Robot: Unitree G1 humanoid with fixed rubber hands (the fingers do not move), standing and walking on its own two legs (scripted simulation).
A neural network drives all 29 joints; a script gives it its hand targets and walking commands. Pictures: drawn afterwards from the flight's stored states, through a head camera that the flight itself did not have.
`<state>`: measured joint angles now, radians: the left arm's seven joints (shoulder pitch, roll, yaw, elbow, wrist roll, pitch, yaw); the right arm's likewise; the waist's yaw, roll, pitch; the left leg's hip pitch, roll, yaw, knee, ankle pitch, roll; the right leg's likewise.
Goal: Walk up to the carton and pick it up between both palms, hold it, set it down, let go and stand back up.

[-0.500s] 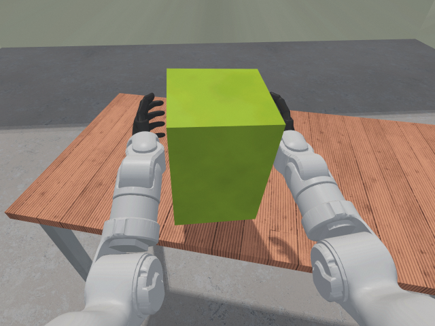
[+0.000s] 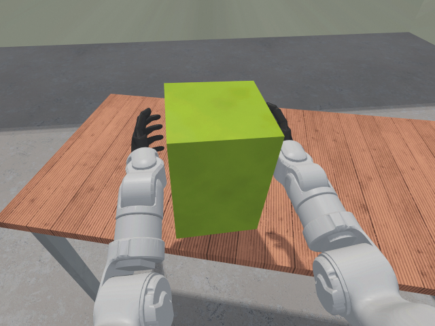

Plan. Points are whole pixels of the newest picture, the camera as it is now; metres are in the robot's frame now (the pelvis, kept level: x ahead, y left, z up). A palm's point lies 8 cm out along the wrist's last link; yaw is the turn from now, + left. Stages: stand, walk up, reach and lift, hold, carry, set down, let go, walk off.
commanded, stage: set down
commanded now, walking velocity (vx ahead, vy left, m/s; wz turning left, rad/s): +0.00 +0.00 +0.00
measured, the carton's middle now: (213, 161) +0.38 +0.00 +0.14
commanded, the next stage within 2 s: none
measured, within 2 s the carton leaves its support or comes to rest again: neither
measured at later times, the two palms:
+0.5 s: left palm (153, 160) +0.38 +0.11 +0.15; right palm (283, 152) +0.40 -0.14 +0.14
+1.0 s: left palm (152, 178) +0.36 +0.12 +0.12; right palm (281, 166) +0.38 -0.14 +0.11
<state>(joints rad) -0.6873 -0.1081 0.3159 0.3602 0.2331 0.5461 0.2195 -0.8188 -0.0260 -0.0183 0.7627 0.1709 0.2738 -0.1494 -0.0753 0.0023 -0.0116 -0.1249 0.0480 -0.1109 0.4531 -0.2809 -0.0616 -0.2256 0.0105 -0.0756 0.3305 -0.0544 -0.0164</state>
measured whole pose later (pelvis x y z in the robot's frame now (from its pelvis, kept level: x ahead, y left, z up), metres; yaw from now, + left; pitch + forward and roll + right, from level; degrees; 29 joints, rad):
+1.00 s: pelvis +0.00 -0.01 +0.00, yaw -1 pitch -1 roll -1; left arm -0.53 -0.17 0.27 0.31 0.23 0.48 0.27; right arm -0.69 -0.02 -0.03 0.78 0.11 0.17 -0.07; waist -0.03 0.01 -0.02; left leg -0.16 0.06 -0.10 0.44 -0.27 -0.08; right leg -0.27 0.03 -0.07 0.33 -0.04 -0.04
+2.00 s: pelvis +0.00 -0.02 +0.00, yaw -1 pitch +2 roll -1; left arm -0.48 -0.17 0.23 0.29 0.21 0.42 0.28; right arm -0.64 -0.02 -0.01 0.74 0.11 0.11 -0.08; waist -0.03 0.00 -0.04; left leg -0.21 0.08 -0.10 0.44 -0.27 -0.09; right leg -0.34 0.04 -0.07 0.35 -0.05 -0.05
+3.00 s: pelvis -0.02 -0.03 -0.01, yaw -4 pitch +2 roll +0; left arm -0.51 0.00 0.00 0.16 -0.10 0.58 0.34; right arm -0.72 -0.25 0.04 0.67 0.34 0.22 -0.13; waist 0.09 -0.03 0.01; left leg -0.25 0.11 -0.06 0.48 -0.27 -0.11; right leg -0.38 0.08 -0.03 0.35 -0.01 -0.07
